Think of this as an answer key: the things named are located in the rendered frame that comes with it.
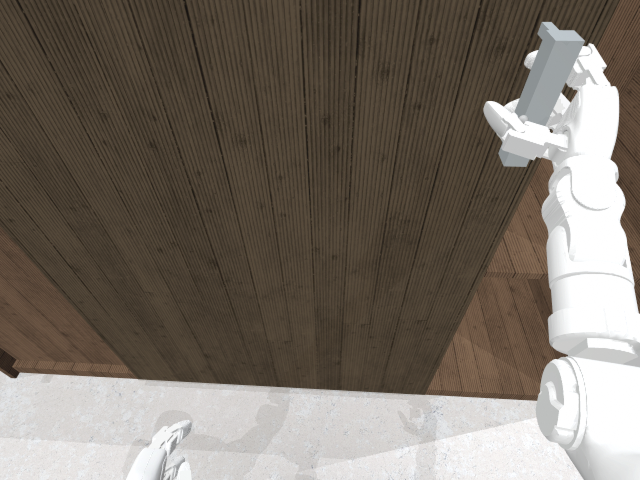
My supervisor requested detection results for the wardrobe door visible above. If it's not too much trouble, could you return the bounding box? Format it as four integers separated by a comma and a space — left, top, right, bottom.
0, 227, 125, 365
0, 0, 620, 395

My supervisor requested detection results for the robot right hand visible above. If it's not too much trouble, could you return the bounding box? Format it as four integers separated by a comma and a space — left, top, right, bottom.
483, 43, 619, 171

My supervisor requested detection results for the right robot upper arm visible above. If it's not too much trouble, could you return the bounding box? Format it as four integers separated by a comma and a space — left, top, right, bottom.
536, 356, 640, 480

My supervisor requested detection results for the robot left hand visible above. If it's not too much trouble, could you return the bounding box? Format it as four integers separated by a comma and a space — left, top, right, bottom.
126, 420, 192, 480

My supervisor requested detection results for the handle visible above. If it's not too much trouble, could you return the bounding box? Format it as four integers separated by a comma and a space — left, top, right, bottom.
498, 22, 585, 167

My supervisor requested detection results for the right robot forearm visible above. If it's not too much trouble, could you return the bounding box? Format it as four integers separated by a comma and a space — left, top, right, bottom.
541, 155, 640, 367

